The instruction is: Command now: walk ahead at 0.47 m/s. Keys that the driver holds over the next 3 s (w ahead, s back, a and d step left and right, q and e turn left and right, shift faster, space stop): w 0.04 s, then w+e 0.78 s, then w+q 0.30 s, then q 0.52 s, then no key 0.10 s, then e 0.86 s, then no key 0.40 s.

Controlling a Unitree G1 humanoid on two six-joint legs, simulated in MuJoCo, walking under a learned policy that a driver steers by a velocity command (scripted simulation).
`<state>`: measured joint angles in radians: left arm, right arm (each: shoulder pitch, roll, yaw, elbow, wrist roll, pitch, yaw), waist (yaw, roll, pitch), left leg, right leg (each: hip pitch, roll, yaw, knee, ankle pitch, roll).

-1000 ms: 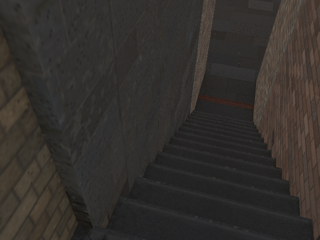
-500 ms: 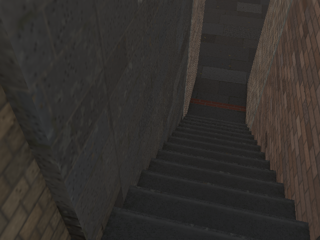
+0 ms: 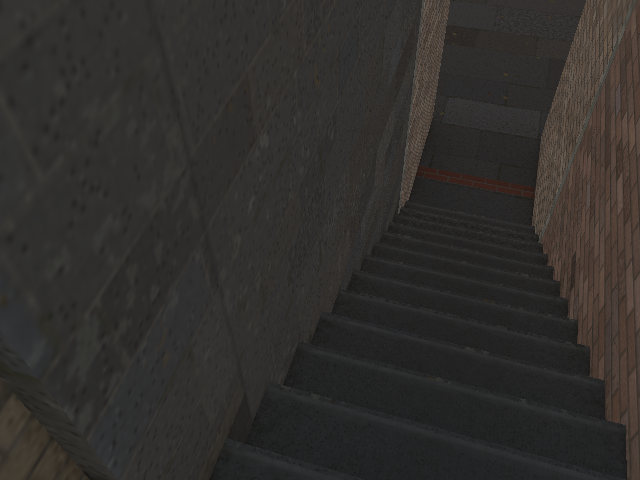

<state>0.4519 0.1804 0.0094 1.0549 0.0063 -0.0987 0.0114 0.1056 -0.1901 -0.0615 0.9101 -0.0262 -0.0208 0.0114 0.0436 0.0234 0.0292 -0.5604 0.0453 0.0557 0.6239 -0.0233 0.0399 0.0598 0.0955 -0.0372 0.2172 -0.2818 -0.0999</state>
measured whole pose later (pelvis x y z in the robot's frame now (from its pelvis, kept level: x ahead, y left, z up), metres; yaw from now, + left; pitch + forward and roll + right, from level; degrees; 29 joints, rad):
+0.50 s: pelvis +0.21 -0.04 -0.02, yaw -11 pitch -4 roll +0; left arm 0.16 0.29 0.10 0.81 0.05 0.06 -0.04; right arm 0.42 -0.23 -0.05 0.98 0.00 -0.12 -0.04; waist -0.04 -0.03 0.06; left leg -0.10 0.10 0.22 0.59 -0.41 -0.02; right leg -0.63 -0.03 0.13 0.83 0.41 -0.06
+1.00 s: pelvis +0.41 -0.17 -0.23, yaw -24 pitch -1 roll +1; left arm 0.54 0.19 0.05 1.03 0.00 -0.03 0.03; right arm 0.21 -0.21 -0.05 0.90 -0.07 -0.01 0.01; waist 0.05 0.04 -0.03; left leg -0.84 0.03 -0.08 1.22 0.14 -0.04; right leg -0.31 0.09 0.05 0.84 -0.51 -0.08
